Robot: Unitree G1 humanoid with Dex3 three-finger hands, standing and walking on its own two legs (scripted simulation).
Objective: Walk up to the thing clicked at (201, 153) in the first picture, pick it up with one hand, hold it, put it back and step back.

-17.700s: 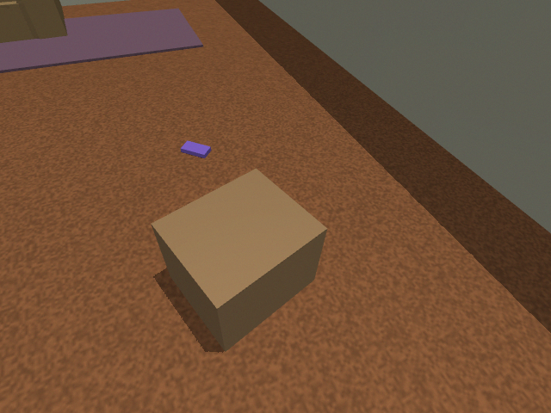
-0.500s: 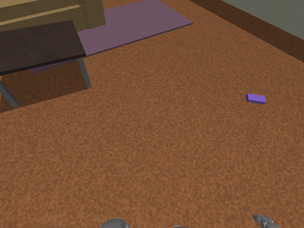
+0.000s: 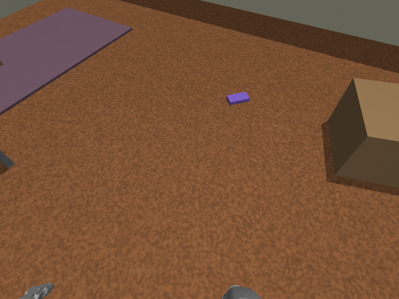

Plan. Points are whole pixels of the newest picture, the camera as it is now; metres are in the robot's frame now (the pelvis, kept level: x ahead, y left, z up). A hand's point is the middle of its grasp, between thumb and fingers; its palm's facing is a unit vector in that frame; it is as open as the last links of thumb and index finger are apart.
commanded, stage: walk up
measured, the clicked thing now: (238, 98) +1.44 -0.40 -0.73
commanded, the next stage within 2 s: stand in 1.80 s
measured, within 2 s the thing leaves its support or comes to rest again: neither
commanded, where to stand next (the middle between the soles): +0.09 +0.02 m, yaw -25 degrees
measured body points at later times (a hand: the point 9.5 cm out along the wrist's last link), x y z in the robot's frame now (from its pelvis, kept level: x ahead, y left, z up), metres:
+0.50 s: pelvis +0.02 +0.04 -0.02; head +0.08 +0.04 +0.43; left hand +0.21 +0.32 -0.13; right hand +0.05 -0.29 -0.12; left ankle +0.10 +0.16 -0.71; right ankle +0.04 -0.10 -0.69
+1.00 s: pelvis +0.00 +0.04 +0.00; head +0.01 +0.02 +0.45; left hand +0.19 +0.32 -0.10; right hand -0.07 -0.28 -0.13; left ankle +0.11 +0.16 -0.71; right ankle -0.05 -0.07 -0.71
